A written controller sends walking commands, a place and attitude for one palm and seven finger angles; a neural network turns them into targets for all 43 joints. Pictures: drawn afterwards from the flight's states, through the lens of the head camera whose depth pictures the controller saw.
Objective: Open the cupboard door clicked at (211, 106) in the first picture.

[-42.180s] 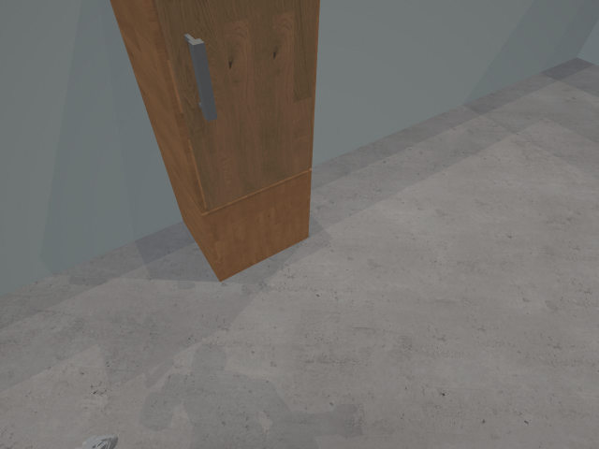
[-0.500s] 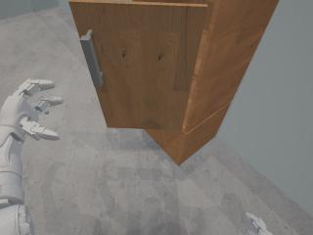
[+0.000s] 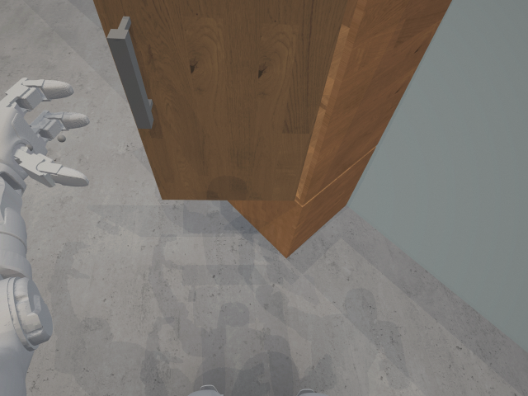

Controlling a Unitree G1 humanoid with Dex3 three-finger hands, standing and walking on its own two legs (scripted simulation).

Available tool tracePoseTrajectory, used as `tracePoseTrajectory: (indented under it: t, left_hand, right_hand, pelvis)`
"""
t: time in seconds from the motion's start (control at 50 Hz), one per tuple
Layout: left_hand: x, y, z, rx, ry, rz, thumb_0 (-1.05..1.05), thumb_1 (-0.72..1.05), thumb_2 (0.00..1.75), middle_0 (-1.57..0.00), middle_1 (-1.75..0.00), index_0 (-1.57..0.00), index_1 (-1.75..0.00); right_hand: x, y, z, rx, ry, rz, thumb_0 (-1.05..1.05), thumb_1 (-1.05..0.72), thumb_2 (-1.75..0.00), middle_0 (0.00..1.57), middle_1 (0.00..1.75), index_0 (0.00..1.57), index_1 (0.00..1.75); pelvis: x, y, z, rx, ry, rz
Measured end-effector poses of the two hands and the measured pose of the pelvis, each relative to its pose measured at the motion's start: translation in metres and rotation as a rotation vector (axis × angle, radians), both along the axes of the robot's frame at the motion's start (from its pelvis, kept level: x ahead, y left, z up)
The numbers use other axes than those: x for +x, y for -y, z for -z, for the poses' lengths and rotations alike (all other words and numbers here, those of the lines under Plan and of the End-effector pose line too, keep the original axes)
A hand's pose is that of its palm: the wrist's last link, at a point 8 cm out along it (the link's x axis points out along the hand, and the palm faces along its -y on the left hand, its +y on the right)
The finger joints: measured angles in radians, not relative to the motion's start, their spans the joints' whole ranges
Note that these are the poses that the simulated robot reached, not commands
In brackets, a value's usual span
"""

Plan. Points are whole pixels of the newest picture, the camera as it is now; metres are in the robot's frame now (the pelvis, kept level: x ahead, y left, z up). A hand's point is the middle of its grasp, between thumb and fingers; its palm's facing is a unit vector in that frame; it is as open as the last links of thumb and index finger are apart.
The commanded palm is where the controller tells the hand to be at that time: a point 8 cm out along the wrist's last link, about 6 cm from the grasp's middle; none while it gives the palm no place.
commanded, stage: move the hooked fingers beside the handle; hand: left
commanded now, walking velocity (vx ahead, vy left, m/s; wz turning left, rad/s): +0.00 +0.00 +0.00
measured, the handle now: (136, 76) +0.61 +0.22 +0.11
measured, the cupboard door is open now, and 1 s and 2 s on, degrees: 49 49 49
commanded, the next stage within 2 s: slide the fingers in behind the handle in 1.84 s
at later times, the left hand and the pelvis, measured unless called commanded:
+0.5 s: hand (74, 100) +0.52 +0.29 +0.13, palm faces +0.03 -1.00 +0.02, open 14.0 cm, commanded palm +0.51 +0.33 +0.12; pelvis +0.01 +0.00 -0.01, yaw -1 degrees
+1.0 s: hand (84, 89) +0.57 +0.29 +0.11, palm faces +0.03 -1.00 +0.01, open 14.0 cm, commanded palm +0.56 +0.32 +0.11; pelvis +0.02 +0.01 -0.02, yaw -3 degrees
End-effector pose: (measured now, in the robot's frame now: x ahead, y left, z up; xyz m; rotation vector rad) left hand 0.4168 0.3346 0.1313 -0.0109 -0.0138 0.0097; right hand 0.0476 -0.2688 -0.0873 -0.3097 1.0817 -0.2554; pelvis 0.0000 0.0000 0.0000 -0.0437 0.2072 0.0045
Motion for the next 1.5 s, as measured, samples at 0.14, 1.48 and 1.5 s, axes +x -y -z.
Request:
tracePoseTrajectory:
  t: [0.14,1.48,1.5]
  left_hand:
    - [0.022,-0.003,0.007,-0.014,-0.043,-0.004,-0.01,-0.50,0.30,-0.30,-1.20,-0.30,-1.20]
    - [0.109,0.004,0.008,0.003,-0.048,-0.025,-0.01,-0.50,0.30,-0.30,-1.20,-0.30,-1.20]
    - [0.108,0.003,0.008,0.003,-0.050,-0.028,-0.01,-0.50,0.30,-0.30,-1.20,-0.30,-1.20]
  right_hand:
    - [-0.018,-0.001,0.003,-0.008,-0.079,0.029,0.01,-0.90,-0.90,0.20,0.30,0.21,0.30]
    - [-0.049,-0.008,0.006,0.007,-0.314,0.135,0.00,-0.91,-0.90,0.20,0.30,0.21,0.30]
    - [-0.050,-0.007,0.007,0.007,-0.310,0.135,0.00,-0.91,-0.90,0.20,0.30,0.21,0.30]
  pelvis:
    - [0.001,-0.003,0.003,-0.005,-0.033,0.003]
    - [0.025,-0.002,0.013,-0.040,-0.160,0.013]
    - [0.024,-0.002,0.013,-0.039,-0.159,0.014]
